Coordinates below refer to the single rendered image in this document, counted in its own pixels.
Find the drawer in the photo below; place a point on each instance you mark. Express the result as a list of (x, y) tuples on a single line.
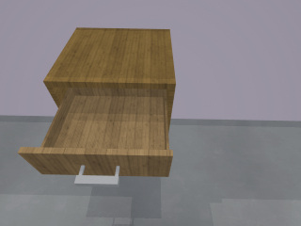
[(102, 128)]

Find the cabinet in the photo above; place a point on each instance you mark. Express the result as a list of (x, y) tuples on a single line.
[(115, 58)]

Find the handle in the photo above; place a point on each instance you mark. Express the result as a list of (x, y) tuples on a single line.
[(97, 180)]

